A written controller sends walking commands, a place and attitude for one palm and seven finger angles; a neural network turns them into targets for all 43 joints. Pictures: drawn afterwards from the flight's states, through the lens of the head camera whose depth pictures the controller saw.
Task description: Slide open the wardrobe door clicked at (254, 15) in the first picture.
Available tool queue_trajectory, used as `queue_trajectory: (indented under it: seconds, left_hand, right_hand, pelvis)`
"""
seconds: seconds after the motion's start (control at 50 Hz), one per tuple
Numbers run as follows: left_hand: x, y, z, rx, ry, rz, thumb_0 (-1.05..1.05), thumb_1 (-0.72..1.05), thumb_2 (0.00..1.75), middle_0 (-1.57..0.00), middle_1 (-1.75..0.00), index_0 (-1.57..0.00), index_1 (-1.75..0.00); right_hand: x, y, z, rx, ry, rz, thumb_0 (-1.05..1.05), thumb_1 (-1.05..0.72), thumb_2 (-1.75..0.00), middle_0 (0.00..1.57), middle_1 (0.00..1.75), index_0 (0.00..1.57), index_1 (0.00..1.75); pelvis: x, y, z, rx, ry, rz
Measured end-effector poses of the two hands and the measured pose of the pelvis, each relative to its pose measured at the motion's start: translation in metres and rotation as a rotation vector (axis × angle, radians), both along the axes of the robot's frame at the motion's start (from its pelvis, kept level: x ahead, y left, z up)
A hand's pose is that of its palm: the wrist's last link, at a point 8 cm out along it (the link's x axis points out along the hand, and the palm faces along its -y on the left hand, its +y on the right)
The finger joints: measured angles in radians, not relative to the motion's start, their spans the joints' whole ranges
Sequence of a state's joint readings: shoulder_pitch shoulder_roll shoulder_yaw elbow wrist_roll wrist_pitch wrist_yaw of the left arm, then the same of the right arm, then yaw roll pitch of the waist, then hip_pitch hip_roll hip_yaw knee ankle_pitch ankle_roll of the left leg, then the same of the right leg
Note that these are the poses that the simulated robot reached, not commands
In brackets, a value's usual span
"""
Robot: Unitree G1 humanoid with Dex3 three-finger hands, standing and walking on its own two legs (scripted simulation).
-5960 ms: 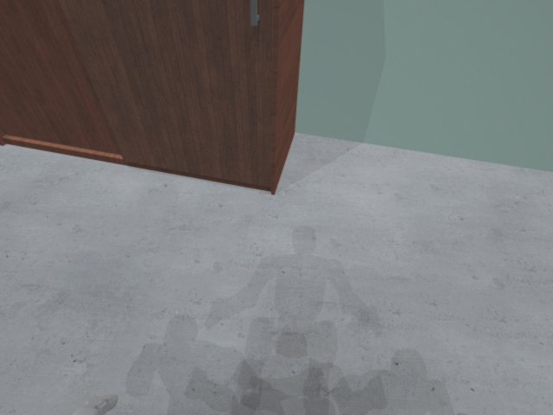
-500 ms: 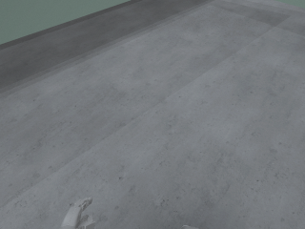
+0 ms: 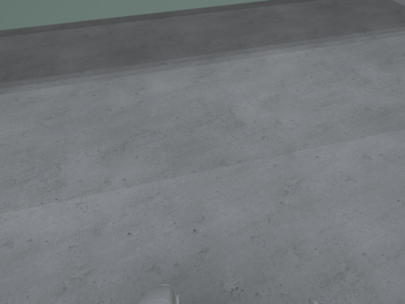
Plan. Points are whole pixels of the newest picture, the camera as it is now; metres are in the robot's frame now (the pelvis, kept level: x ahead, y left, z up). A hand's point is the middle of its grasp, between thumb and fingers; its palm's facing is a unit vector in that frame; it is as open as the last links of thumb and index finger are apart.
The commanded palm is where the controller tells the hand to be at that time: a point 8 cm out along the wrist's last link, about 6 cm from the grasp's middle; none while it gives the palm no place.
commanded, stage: walk to a spot facing it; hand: right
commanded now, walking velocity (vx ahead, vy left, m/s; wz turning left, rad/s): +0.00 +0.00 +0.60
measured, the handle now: out of the picture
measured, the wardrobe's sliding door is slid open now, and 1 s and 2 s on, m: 0.00 0.00 0.00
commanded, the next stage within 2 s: turn to face it in 0.06 s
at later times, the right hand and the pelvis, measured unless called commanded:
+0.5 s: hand out of the picture +0.15 -0.16 -0.18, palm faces +0.02 +0.98 -0.18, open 7.3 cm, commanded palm none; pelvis +0.05 +0.02 -0.01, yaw +1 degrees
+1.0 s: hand out of the picture +0.08 -0.18 -0.15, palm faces +0.28 +0.92 -0.29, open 7.4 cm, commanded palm none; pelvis +0.02 +0.05 -0.01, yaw -15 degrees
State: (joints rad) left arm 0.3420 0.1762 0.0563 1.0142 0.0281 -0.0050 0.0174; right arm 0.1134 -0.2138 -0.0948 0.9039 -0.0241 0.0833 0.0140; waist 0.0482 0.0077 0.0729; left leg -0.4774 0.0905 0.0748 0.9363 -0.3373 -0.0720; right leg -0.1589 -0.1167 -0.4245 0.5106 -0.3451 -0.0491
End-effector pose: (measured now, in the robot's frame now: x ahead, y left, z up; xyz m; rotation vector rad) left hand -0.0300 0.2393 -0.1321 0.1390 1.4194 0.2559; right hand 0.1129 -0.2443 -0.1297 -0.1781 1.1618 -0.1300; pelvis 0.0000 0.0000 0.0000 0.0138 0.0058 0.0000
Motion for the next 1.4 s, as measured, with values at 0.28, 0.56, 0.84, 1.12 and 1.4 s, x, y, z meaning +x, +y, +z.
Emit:
queue_trajectory:
  seconds: [0.28, 0.56, 0.84, 1.12, 1.4]
  left_hand:
    - [0.031, 0.034, -0.022, -0.051, -0.043, 0.124, 0.00, 0.90, 0.90, -0.20, -0.30, -0.20, -0.30]
    - [0.130, 0.007, -0.007, -0.004, -0.156, -0.096, 0.00, 0.90, 0.90, -0.20, -0.30, -0.20, -0.30]
    - [0.135, 0.013, 0.006, -0.012, -0.122, -0.218, 0.00, 0.90, 0.90, -0.20, -0.30, -0.20, -0.30]
    - [0.173, 0.075, -0.011, -0.052, -0.137, -0.368, 0.00, 0.90, 0.90, -0.20, -0.30, -0.20, -0.30]
    - [0.236, 0.015, 0.000, -0.039, -0.145, -0.658, 0.00, 0.91, 0.90, -0.19, -0.30, -0.20, -0.30]
  right_hand:
    - [0.061, 0.074, 0.008, -0.027, -0.051, 0.161, 0.00, -0.91, -0.90, 0.21, 0.30, 0.20, 0.30]
    - [0.006, 0.022, -0.030, 0.031, 0.037, -0.072, 0.00, -0.91, -0.90, 0.21, 0.30, 0.20, 0.30]
    - [-0.045, -0.009, 0.001, -0.050, 0.079, -0.207, 0.01, -0.91, -0.90, 0.20, 0.30, 0.20, 0.30]
    - [-0.094, 0.059, 0.026, -0.099, -0.015, -0.351, 0.01, -0.91, -0.90, 0.20, 0.30, 0.20, 0.30]
    - [-0.204, 0.082, 0.001, -0.013, 0.118, -0.589, 0.01, -0.90, -0.90, 0.21, 0.30, 0.21, 0.30]
  pelvis:
    - [0.031, 0.036, -0.004, -0.018, 0.000, 0.130]
    - [0.050, 0.009, -0.014, 0.006, -0.017, -0.009]
    - [0.031, 0.015, 0.004, 0.020, 0.020, -0.152]
    - [0.014, 0.073, 0.003, -0.042, 0.004, -0.343]
    - [0.000, 0.063, 0.000, -0.035, 0.021, -0.544]
